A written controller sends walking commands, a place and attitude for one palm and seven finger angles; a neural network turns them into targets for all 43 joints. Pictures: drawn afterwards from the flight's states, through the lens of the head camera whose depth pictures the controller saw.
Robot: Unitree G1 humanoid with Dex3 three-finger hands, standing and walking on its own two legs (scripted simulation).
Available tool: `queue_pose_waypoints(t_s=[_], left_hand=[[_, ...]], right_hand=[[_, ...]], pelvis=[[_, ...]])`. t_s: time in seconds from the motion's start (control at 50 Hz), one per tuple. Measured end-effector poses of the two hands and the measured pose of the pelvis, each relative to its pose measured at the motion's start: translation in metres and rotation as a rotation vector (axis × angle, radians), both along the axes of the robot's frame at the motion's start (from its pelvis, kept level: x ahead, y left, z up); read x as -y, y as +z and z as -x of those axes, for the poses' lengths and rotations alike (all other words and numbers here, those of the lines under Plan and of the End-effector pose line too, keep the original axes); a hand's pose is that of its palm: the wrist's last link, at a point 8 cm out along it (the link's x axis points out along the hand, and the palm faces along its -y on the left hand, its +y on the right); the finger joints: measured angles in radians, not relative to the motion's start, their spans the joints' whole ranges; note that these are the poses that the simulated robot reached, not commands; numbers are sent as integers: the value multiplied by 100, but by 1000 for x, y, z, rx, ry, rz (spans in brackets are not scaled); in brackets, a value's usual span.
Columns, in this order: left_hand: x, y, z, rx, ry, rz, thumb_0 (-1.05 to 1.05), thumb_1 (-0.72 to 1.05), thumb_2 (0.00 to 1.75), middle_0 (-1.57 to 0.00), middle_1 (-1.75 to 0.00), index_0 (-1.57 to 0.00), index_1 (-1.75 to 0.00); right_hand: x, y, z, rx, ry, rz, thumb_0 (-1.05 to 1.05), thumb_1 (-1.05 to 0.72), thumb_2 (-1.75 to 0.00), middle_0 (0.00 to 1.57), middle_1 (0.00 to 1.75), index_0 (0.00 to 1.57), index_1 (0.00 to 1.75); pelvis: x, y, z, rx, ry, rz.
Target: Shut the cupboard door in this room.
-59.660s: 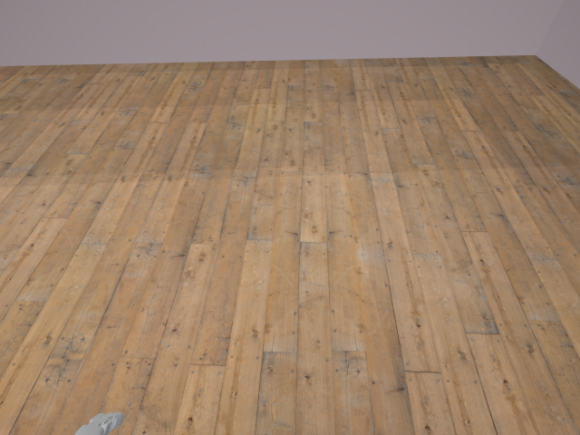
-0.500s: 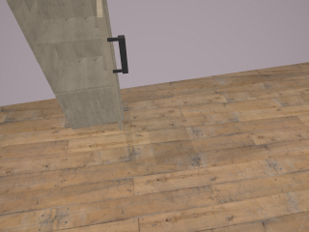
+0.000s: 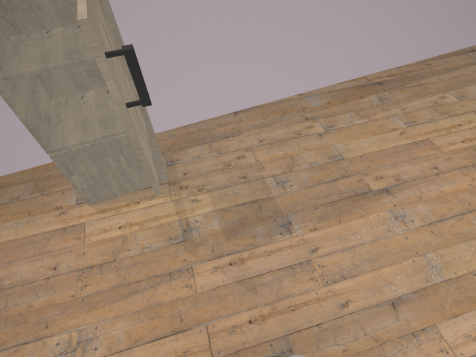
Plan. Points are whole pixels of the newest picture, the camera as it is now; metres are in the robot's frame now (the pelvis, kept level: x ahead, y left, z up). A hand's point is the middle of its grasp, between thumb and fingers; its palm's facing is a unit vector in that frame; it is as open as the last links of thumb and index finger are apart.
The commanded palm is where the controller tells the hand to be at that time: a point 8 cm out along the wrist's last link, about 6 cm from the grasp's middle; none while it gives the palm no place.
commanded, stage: walk around to get in front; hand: left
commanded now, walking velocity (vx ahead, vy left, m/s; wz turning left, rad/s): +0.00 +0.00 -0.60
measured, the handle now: (129, 79) +0.70 +0.33 +0.07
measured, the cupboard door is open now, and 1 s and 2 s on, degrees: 88 88 88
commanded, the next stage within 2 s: none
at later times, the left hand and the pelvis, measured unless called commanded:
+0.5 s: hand out of the picture +0.10 +0.17 -0.15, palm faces -0.17 -0.95 -0.26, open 7.3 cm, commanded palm none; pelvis +0.02 -0.03 +0.01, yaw -15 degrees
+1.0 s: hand (213, 272) +0.31 +0.09 -0.15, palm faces -0.60 -0.78 -0.18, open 7.4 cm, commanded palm none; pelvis +0.10 -0.01 +0.01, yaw -36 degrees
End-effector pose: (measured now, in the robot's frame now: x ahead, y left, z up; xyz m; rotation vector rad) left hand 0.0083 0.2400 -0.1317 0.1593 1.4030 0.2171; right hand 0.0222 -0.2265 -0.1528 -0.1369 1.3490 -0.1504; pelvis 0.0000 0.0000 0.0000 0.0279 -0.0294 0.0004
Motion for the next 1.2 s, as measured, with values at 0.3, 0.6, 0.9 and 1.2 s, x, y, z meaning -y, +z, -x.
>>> queue_pose_waypoints(t_s=[0.3,0.6,0.9,1.2], left_hand=[[49,13,-53,64,-143,-14,0,91,90,-20,-30,-20,-30],[3,6,-127,84,-308,-20,0,91,90,-20,-30,-20,-30],[36,8,-268,162,-616,73,1,91,90,-20,-30,-20,-30],[301,7,-409,431,-993,231,0,91,90,-20,-30,-20,-30]], right_hand=[[80,19,-50,139,-92,44,1,-91,-90,20,30,20,30],[55,42,-87,287,-194,109,0,-91,-90,19,30,19,30],[-9,49,44,66,-521,129,0,-90,-90,20,30,20,30],[-47,17,149,-323,-887,-87,1,-91,-90,20,30,20,30]], pelvis=[[46,8,-7,-47,-152,-25],[7,5,-36,-87,-327,1],[-6,13,-82,-73,-553,52],[97,-19,-127,-36,-742,2]])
